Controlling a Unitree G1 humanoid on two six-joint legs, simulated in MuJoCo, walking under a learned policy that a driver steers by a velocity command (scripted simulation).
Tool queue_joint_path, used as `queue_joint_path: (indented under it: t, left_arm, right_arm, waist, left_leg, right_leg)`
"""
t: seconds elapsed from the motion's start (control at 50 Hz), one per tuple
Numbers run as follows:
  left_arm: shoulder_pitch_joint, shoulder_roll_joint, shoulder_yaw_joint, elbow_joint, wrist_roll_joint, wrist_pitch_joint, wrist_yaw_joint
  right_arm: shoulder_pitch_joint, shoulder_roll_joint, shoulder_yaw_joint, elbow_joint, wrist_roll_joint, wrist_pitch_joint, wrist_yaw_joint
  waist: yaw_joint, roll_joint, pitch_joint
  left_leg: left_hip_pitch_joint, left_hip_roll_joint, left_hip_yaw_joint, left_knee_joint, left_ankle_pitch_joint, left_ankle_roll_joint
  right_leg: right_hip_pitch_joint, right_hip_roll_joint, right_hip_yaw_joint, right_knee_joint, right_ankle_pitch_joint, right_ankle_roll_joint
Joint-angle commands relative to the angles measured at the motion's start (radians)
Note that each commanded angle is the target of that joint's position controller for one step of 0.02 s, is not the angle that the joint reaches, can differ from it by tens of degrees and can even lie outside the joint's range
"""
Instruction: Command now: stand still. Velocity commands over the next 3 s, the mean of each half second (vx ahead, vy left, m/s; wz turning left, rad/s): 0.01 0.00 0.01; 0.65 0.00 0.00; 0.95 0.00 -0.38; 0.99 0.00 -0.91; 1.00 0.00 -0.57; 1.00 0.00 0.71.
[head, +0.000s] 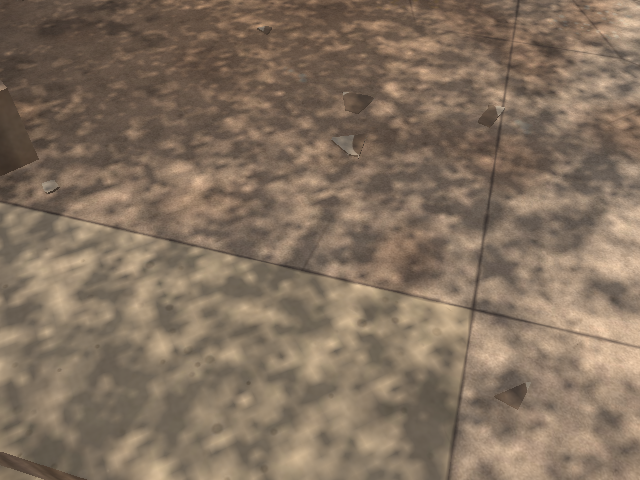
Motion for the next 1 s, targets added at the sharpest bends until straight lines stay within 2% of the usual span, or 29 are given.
queue_joint_path:
  t: [0.02,0.46,0.48,0.5,0.52,0.54,0.56,0.58,0.6,0.62,0.64,0.66,0.68,0.7,0.72,0.74,0.76,0.78,0.8,0.82,0.84,0.86,0.88,0.9,0.94,0.96,0.98,1.0]
  left_arm:
    - [0.005,0.108,0.025,-0.028,-0.002,-0.007,0.007]
    - [0.003,0.087,0.027,0.145,-0.008,0.007,0.018]
    - [0.046,0.052,0.011,0.173,0.018,0.025,0.001]
    - [0.032,0.057,0.017,0.168,0.021,0.032,-0.009]
    - [-0.016,0.068,0.021,0.142,0.029,0.035,-0.021]
    - [-0.081,0.063,0.019,0.101,0.033,0.031,-0.035]
    - [-0.146,0.058,0.017,0.058,0.031,0.022,-0.044]
    - [-0.177,0.068,0.022,0.034,0.024,0.008,-0.050]
    - [-0.150,0.078,0.028,0.031,-0.071,-0.049,-0.029]
    - [-0.103,0.084,0.028,0.047,-0.081,-0.080,-0.029]
    - [-0.063,0.074,0.025,0.060,-0.071,-0.099,-0.030]
    - [-0.021,0.062,0.024,0.073,-0.062,-0.109,-0.031]
    - [0.046,0.050,0.026,0.099,-0.045,-0.112,-0.033]
    - [0.202,0.035,0.034,0.133,0.039,-0.068,-0.048]
    - [0.331,0.062,0.053,0.175,0.046,-0.051,-0.042]
    - [0.475,0.124,0.069,0.194,0.059,-0.055,-0.031]
    - [0.471,0.147,0.051,0.184,0.055,-0.063,-0.031]
    - [0.325,0.174,0.056,0.156,0.048,-0.055,-0.033]
    - [0.197,0.139,0.051,0.112,0.033,-0.059,-0.039]
    - [0.163,0.109,0.041,0.101,0.024,-0.069,-0.050]
    - [0.154,0.089,0.033,0.100,0.023,-0.078,-0.054]
    - [0.188,0.066,0.024,0.117,0.024,-0.087,-0.053]
    - [0.233,0.050,0.018,0.145,0.024,-0.094,-0.052]
    - [0.267,0.046,0.015,0.159,0.021,-0.097,-0.050]
    - [0.337,0.036,0.007,0.182,0.023,-0.104,-0.047]
    - [0.336,0.041,0.004,0.181,0.018,-0.108,-0.044]
    - [0.365,0.034,-0.003,0.195,0.022,-0.111,-0.041]
    - [0.376,0.034,-0.008,0.204,0.021,-0.113,-0.037]
  right_arm:
    - [0.003,-0.103,-0.028,-0.043,0.001,-0.014,-0.005]
    - [0.059,-0.098,-0.031,0.131,0.009,-0.009,-0.026]
    - [0.083,-0.088,-0.024,0.145,-0.021,0.000,-0.031]
    - [0.097,-0.136,-0.044,0.153,-0.019,0.011,-0.029]
    - [0.127,-0.180,-0.058,0.157,-0.020,0.019,-0.023]
    - [0.164,-0.217,-0.071,0.164,-0.014,0.021,-0.019]
    - [0.170,-0.218,-0.076,0.167,-0.008,0.015,-0.015]
    - [0.153,-0.192,-0.071,0.165,-0.013,0.005,-0.011]
    - [0.086,-0.206,-0.074,0.128,0.052,-0.038,-0.030]
    - [0.055,-0.188,-0.072,0.120,0.062,-0.058,-0.032]
    - [0.039,-0.189,-0.073,0.113,0.064,-0.067,-0.031]
    - [0.012,-0.201,-0.077,0.104,0.066,-0.070,-0.027]
    - [-0.015,-0.190,-0.073,0.096,0.064,-0.066,-0.024]
    - [-0.007,-0.174,-0.080,0.132,-0.025,-0.049,-0.010]
    - [-0.035,-0.160,-0.080,0.114,-0.036,-0.051,-0.006]
    - [-0.100,-0.093,-0.061,0.078,-0.031,-0.067,-0.002]
    - [-0.163,0.018,-0.033,0.023,-0.029,-0.081,0.005]
    - [-0.078,0.010,-0.032,0.005,-0.007,-0.083,0.022]
    - [-0.102,-0.047,-0.039,0.007,-0.020,-0.080,0.033]
    - [-0.102,-0.062,-0.041,0.013,-0.039,-0.079,0.043]
    - [-0.059,-0.060,-0.041,0.028,-0.050,-0.070,0.050]
    - [-0.050,-0.056,-0.039,0.029,-0.057,-0.056,0.060]
    - [-0.085,-0.036,-0.031,0.011,-0.053,-0.041,0.063]
    - [-0.132,-0.021,-0.022,-0.015,-0.047,-0.031,0.060]
    - [-0.251,0.021,0.000,-0.075,-0.035,-0.017,0.038]
    - [-0.298,0.020,0.007,-0.115,-0.032,-0.017,0.030]
    - [-0.364,0.040,0.020,-0.147,-0.025,-0.016,0.020]
    - [-0.400,0.040,0.028,-0.186,-0.021,-0.018,0.013]
  waist:
    - [0.001,0.013,-0.030]
    - [-0.002,0.001,0.015]
    - [-0.007,0.015,-0.021]
    - [-0.021,0.056,0.016]
    - [-0.046,0.117,0.064]
    - [-0.075,0.183,0.131]
    - [-0.090,0.211,0.201]
    - [-0.085,0.191,0.221]
    - [-0.050,0.170,0.200]
    - [-0.020,0.125,0.150]
    - [-0.004,0.117,0.110]
    - [0.018,0.133,0.082]
    - [0.054,0.131,0.061]
    - [0.132,0.086,0.015]
    - [0.187,-0.028,0.012]
    - [0.255,-0.237,-0.046]
    - [0.206,-0.310,-0.015]
    - [0.079,-0.253,0.023]
    - [0.026,-0.099,0.093]
    - [0.009,-0.010,0.084]
    - [-0.022,-0.016,0.050]
    - [-0.025,-0.042,0.045]
    - [-0.018,-0.068,0.070]
    - [-0.013,-0.068,0.103]
    - [0.006,-0.064,0.145]
    - [-0.009,-0.040,0.172]
    - [0.002,-0.048,0.193]
    - [-0.010,-0.032,0.210]
  left_leg:
    - [-0.058,0.083,-0.080,-0.110,0.295,0.026]
    - [-0.039,0.056,-0.040,-0.130,0.253,0.003]
    - [-0.011,0.106,-0.101,-0.192,0.088,0.024]
    - [-0.015,0.097,-0.135,-0.219,-0.226,0.059]
    - [-0.014,0.152,-0.237,-0.294,-0.489,0.104]
    - [-0.019,0.244,-0.367,-0.390,-0.658,0.162]
    - [-0.057,0.325,-0.469,-0.457,-0.670,0.210]
    - [-0.045,0.355,-0.491,-0.478,-0.574,0.227]
    - [-0.007,0.394,-0.512,-0.464,-0.385,0.220]
    - [0.063,0.383,-0.452,-0.454,-0.301,0.196]
    - [0.067,0.349,-0.366,-0.445,-0.235,0.170]
    - [0.003,0.297,-0.280,-0.431,-0.188,0.150]
    - [-0.098,0.237,-0.194,-0.371,-0.155,0.142]
    - [-0.190,0.156,-0.105,-0.239,-0.185,0.169]
    - [-0.324,0.105,-0.049,-0.016,-0.027,0.167]
    - [-0.513,0.022,0.034,0.402,0.020,0.129]
    - [-0.717,-0.071,-0.053,0.650,-0.149,0.115]
    - [-0.812,0.005,-0.122,0.795,-0.044,0.124]
    - [-0.867,0.100,-0.074,0.881,0.055,0.110]
    - [-0.830,0.139,-0.054,0.884,0.115,0.086]
    - [-0.776,0.156,-0.024,0.897,0.130,0.065]
    - [-0.771,0.163,0.005,0.953,0.155,0.051]
    - [-0.822,0.161,0.032,1.029,0.161,0.043]
    - [-0.891,0.165,0.044,1.073,0.155,0.037]
    - [-1.068,0.149,0.074,1.288,0.062,0.037]
    - [-1.126,0.165,0.060,1.284,0.026,0.040]
    - [-1.231,0.153,0.084,1.389,-0.053,0.052]
    - [-1.285,0.169,0.074,1.369,-0.095,0.063]
  right_leg:
    - [0.075,-0.005,0.001,-0.026,0.202,-0.015]
    - [0.075,0.010,-0.014,-0.069,0.180,-0.028]
    - [0.090,-0.007,0.004,-0.089,0.078,-0.047]
    - [0.033,0.053,-0.052,-0.008,-0.149,-0.067]
    - [-0.087,0.084,-0.083,0.079,-0.281,-0.080]
    - [-0.195,0.086,-0.126,0.172,-0.288,-0.087]
    - [-0.266,0.041,-0.111,0.264,-0.233,-0.099]
    - [-0.321,0.006,-0.081,0.318,-0.216,-0.108]
    - [-0.359,-0.045,-0.004,0.361,-0.180,-0.122]
    - [-0.372,-0.072,0.010,0.332,-0.166,-0.140]
    - [-0.308,-0.070,-0.012,0.251,-0.137,-0.149]
    - [-0.165,-0.046,-0.053,0.141,-0.115,-0.151]
    - [0.016,0.002,-0.119,0.068,-0.029,-0.132]
    - [0.234,0.106,-0.245,-0.020,-0.032,-0.128]
    - [0.408,0.129,-0.247,-0.046,-0.042,-0.111]
    - [0.553,-0.077,0.064,-0.163,-0.248,-0.132]
    - [0.466,-0.282,0.542,-0.360,-0.526,-0.174]
    - [0.373,-0.378,0.768,-0.451,-0.751,-0.278]
    - [0.303,-0.372,0.661,-0.406,-0.700,-0.287]
    - [0.239,-0.300,0.498,-0.377,-0.549,-0.269]
    - [0.194,-0.241,0.393,-0.384,-0.461,-0.246]
    - [0.162,-0.201,0.321,-0.395,-0.398,-0.242]
    - [0.142,-0.179,0.276,-0.401,-0.358,-0.250]
    - [0.129,-0.170,0.250,-0.408,-0.331,-0.264]
    - [0.135,-0.187,0.235,-0.423,-0.333,-0.307]
    - [0.121,-0.192,0.216,-0.445,-0.345,-0.302]
    - [0.145,-0.199,0.213,-0.445,-0.315,-0.310]
    - [0.163,-0.203,0.185,-0.456,-0.267,-0.298]
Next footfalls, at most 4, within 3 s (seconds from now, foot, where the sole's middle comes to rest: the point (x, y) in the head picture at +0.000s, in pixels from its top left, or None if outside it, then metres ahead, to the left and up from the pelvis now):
1.18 left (320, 448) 0.54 0.04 -0.67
1.66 right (390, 293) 0.92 -0.12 -0.67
2.06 left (400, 163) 1.39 -0.18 -0.67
2.48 right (557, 155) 1.43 -0.64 -0.67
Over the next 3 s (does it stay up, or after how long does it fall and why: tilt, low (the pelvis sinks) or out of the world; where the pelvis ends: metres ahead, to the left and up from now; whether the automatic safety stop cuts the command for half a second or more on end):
stays up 1.74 -0.78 0.06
